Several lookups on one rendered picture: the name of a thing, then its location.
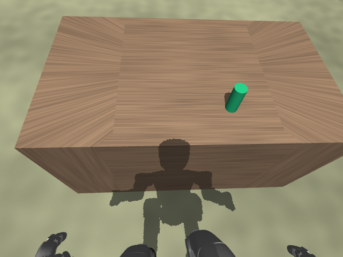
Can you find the can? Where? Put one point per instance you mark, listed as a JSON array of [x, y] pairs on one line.
[[238, 93]]

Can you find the right robot hand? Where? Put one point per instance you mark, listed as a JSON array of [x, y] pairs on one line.
[[298, 251]]

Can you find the left robot hand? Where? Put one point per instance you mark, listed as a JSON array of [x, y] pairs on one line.
[[48, 248]]

